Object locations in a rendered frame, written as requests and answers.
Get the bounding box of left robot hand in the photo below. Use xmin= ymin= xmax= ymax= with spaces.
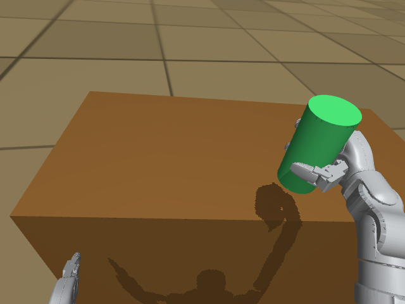
xmin=48 ymin=252 xmax=80 ymax=304

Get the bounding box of right robot hand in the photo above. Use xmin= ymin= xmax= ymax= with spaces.
xmin=284 ymin=118 xmax=375 ymax=193

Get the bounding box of can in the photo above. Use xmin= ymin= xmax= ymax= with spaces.
xmin=277 ymin=95 xmax=362 ymax=194

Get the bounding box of right robot arm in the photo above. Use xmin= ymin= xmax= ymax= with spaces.
xmin=341 ymin=170 xmax=405 ymax=304

